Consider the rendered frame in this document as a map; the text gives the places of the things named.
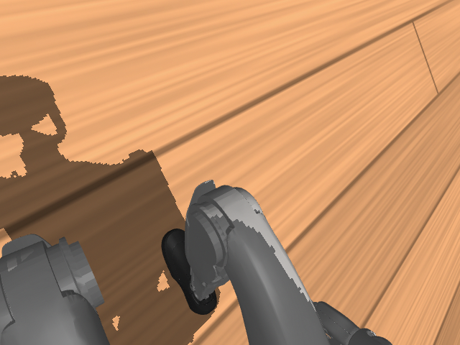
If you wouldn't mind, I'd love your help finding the right robot foot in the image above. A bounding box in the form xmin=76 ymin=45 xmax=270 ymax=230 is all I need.
xmin=162 ymin=229 xmax=217 ymax=315

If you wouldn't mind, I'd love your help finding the right robot hand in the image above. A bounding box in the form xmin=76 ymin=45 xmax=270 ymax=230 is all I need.
xmin=311 ymin=300 xmax=360 ymax=345

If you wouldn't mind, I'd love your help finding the right robot arm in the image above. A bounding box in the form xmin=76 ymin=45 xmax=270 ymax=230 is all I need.
xmin=348 ymin=328 xmax=392 ymax=345

